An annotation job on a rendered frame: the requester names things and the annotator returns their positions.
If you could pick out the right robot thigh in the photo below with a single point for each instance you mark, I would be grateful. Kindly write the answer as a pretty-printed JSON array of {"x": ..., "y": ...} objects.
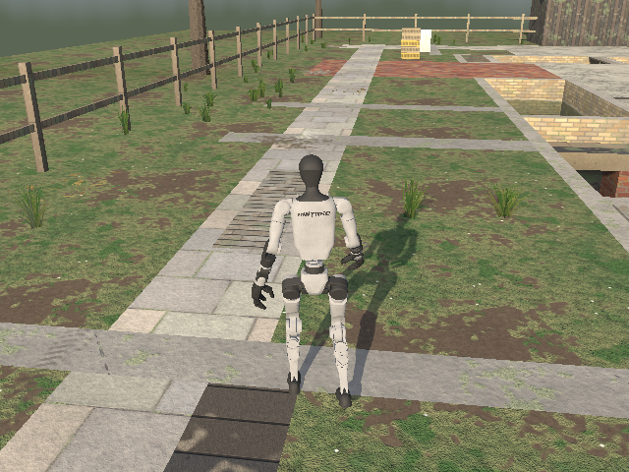
[{"x": 338, "y": 293}]

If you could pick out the robot thigh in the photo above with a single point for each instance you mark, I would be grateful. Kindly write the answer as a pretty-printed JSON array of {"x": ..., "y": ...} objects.
[
  {"x": 291, "y": 292},
  {"x": 338, "y": 293}
]

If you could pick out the left robot forearm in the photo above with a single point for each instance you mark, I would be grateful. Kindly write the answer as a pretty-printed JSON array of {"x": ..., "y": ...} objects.
[{"x": 265, "y": 266}]

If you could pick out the right robot forearm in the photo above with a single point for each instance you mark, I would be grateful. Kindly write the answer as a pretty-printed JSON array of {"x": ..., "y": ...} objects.
[{"x": 357, "y": 253}]

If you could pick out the robot left upper arm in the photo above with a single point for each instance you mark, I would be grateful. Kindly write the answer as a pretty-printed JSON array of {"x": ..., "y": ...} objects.
[{"x": 277, "y": 223}]

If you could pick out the robot right hand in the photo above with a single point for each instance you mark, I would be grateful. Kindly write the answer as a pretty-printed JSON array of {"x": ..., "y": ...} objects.
[{"x": 348, "y": 258}]

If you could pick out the robot right upper arm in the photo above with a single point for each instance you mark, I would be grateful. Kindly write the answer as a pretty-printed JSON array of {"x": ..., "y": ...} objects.
[{"x": 343, "y": 206}]

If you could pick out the left robot thigh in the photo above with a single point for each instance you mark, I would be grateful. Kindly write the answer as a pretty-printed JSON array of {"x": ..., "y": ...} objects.
[{"x": 291, "y": 292}]

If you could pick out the robot left hand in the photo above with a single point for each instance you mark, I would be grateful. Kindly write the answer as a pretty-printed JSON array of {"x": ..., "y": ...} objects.
[{"x": 257, "y": 296}]

